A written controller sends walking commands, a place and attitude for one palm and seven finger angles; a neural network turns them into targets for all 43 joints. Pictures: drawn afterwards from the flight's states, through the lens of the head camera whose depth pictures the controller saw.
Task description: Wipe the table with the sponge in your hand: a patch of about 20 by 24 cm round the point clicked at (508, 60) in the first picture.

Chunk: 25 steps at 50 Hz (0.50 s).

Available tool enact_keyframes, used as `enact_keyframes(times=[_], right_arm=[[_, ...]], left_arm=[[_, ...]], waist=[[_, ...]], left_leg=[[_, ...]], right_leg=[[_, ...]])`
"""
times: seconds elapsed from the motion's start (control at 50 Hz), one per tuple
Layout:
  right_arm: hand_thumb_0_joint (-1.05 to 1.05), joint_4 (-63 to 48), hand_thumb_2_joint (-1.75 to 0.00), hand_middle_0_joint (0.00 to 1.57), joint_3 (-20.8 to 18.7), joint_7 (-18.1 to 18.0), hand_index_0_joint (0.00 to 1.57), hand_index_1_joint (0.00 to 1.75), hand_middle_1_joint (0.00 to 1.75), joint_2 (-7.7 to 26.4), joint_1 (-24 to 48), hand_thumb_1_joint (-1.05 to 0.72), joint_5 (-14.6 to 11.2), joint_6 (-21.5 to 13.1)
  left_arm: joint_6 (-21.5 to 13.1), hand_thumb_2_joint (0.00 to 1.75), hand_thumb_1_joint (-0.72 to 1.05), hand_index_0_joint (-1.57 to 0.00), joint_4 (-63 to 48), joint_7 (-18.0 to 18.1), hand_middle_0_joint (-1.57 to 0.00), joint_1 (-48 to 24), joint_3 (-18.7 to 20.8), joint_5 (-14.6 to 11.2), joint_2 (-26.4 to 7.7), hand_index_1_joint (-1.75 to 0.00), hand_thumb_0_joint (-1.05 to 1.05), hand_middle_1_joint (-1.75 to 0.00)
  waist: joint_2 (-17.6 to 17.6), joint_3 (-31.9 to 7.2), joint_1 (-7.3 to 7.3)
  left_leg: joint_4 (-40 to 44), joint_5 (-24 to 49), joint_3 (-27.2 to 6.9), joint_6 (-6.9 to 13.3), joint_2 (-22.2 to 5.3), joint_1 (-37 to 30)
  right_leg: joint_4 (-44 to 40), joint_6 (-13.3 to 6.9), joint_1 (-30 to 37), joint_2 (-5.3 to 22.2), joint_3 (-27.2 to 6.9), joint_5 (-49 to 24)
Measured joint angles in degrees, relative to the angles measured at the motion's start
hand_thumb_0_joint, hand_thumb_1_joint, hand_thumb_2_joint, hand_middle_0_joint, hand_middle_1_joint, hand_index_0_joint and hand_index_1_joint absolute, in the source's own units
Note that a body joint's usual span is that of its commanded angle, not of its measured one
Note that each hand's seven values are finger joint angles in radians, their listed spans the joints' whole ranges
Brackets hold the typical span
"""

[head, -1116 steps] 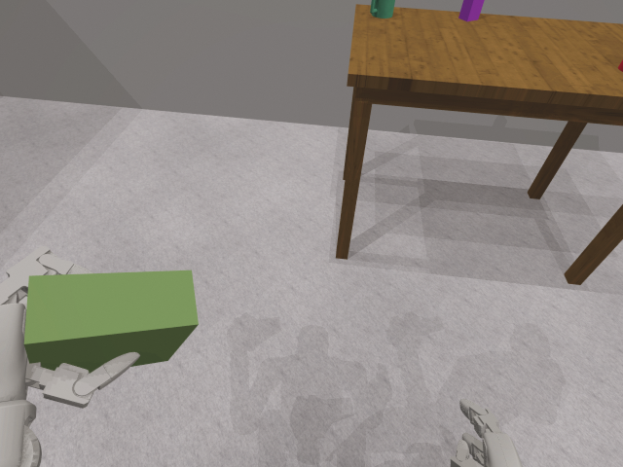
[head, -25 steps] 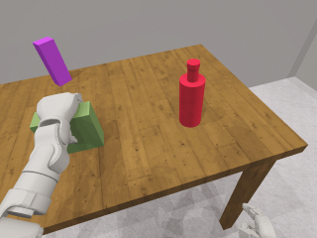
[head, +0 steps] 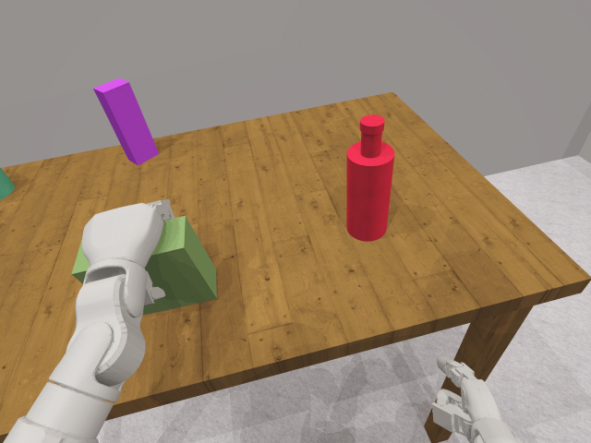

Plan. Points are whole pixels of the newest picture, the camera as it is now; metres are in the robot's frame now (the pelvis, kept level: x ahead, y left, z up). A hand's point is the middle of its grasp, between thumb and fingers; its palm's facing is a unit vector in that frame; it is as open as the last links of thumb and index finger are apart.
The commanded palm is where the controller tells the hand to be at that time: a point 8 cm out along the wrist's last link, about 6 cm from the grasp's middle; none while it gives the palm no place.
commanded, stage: wipe back along the middle lane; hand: left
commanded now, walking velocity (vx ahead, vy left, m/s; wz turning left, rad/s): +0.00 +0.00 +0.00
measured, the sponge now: (160, 279) +0.30 +0.25 +0.09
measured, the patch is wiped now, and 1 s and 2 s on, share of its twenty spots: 0.80 0.85 0.90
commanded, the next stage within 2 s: slide across to the third lane in 0.38 s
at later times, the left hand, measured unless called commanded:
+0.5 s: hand (147, 281) +0.26 +0.23 +0.14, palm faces +0.13 -0.05 -0.99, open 9.9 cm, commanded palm +0.22 +0.21 +0.16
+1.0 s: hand (197, 271) +0.27 +0.16 +0.15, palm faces +0.16 -0.13 -0.98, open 9.9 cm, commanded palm +0.24 +0.15 +0.20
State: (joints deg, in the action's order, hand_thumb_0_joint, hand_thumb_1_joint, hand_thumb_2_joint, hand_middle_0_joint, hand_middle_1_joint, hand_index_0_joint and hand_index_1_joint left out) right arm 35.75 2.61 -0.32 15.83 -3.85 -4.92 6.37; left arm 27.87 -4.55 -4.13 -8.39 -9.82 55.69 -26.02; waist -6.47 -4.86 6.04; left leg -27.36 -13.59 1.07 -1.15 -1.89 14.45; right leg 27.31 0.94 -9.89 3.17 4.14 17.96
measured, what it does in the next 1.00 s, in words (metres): stands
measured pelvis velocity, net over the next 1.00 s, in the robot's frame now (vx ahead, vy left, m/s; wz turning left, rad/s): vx -0.02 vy -0.02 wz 0.00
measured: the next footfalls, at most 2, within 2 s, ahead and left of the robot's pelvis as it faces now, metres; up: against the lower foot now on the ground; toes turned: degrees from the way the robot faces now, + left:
none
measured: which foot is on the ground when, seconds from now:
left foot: down 0.00-1.00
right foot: down 0.00-1.00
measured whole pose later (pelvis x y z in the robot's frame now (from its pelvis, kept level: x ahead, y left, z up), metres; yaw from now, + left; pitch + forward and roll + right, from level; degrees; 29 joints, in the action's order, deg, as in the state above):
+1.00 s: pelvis -0.02 -0.02 +0.00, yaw +0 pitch -3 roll +1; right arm 39.2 2.1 -1.2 14.6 -2.4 -4.6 2.9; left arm 28.1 -9.3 -2.8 -10.0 -18.4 53.6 -21.5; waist -6.6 -3.7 7.6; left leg -25.9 -11.2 0.7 -2.6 -2.8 12.1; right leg 29.7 -0.8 -9.4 2.2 4.2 17.8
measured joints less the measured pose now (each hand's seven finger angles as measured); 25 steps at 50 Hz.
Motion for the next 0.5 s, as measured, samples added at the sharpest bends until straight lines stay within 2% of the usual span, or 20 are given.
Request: enact_keyframes(times=[0.16,0.5], right_arm=[[0.01,0.2,-0.9,0.2,0.6,-0.5,0.2,0.29,0.3,-0.2,0.7,-0.9,0.0,-0.4],[0.01,-0.5,-0.9,0.2,0.2,-0.3,0.2,0.3,0.3,0.5,0.1,-0.9,0.2,-1.6]], left_arm=[[1.6,1.05,-0.47,-0.73,-0.6,-0.3,-0.72,0.4,-0.8,0.5,-0.1,-1.38,0.02,-1.38],[0.9,1.05,-0.47,-0.73,-7.6,0.3,-0.71,8.3,1.7,-0.7,-0.5,-1.38,0.02,-1.38]], waist=[[-0.1,0.4,0.12],[-0.6,-0.1,-0.07]], left_leg=[[-0.6,0.3,-0.2,-0.5,-0.5,0.4],[-1.7,-0.3,0.1,-1.1,-1.4,0.1]], right_leg=[[1.7,-0.6,-0.9,-0.5,0.1,0.4],[3.8,-1.4,-1.3,-1.3,-0.5,1.3]])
